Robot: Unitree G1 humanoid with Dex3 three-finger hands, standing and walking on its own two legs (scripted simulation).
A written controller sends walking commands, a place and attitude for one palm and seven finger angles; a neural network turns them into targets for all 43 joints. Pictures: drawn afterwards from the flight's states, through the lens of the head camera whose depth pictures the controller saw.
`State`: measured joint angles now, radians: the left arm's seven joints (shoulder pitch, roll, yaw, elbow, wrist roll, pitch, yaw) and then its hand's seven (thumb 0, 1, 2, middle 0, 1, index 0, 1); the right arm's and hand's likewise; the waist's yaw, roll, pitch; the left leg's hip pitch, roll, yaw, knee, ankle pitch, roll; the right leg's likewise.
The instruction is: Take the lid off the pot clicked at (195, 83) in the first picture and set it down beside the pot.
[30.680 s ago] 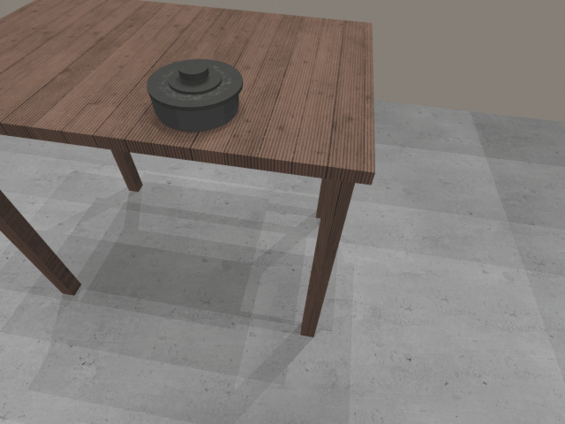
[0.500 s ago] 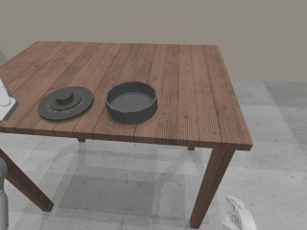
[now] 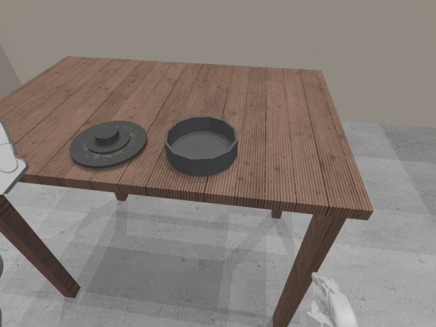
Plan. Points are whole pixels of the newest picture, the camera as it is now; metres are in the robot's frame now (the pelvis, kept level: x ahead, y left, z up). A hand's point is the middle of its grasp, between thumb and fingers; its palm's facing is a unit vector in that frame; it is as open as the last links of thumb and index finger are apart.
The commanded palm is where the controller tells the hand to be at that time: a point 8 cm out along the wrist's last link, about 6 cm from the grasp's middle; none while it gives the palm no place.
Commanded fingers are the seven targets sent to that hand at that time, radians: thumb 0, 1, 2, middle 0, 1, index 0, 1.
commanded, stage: step back with the hand held close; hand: left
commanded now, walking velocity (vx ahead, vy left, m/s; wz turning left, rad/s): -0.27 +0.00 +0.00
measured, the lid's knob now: (106, 133) +0.48 +0.34 +0.11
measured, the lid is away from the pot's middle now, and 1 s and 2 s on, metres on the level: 0.23 0.23 0.23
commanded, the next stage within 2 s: stop stepping back and stand still in 1.12 s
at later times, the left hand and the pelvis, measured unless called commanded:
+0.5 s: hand out of the picture +0.14 +0.25 +0.29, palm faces +0.54 -0.74 -0.41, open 7.4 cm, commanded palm +0.09 +0.30 +0.29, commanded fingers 0.00 0.90 0.90 -0.20 -0.30 -0.20 -0.30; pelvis -0.05 +0.03 -0.02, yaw -1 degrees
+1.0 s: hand out of the picture +0.06 +0.28 +0.30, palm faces +0.56 -0.78 -0.27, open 7.4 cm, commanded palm +0.00 +0.32 +0.29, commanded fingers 0.00 0.90 0.90 -0.20 -0.30 -0.20 -0.30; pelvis -0.14 +0.04 -0.01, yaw -1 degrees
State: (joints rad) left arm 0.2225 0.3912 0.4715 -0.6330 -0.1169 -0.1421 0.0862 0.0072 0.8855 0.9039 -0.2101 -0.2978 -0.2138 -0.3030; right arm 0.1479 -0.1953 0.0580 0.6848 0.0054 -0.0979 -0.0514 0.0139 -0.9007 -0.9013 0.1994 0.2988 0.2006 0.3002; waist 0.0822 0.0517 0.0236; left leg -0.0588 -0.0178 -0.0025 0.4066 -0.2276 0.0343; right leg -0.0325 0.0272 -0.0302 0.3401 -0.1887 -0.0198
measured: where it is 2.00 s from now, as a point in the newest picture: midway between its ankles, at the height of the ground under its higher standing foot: outside the picture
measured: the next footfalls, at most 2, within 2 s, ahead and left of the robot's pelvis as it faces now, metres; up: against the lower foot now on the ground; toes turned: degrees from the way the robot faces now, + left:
right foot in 1.02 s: -0.16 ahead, -0.12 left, +0.00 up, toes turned -4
left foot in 1.16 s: -0.05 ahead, +0.12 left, +0.00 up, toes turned -3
